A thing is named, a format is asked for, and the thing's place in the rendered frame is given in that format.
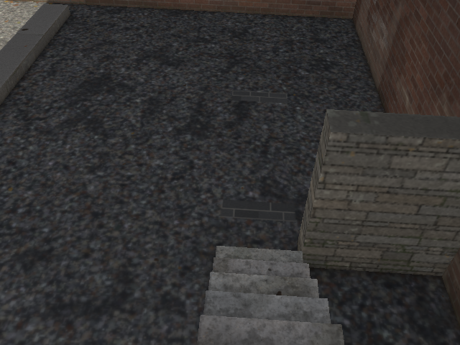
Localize stairs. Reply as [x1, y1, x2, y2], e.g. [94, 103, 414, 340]
[197, 246, 344, 345]

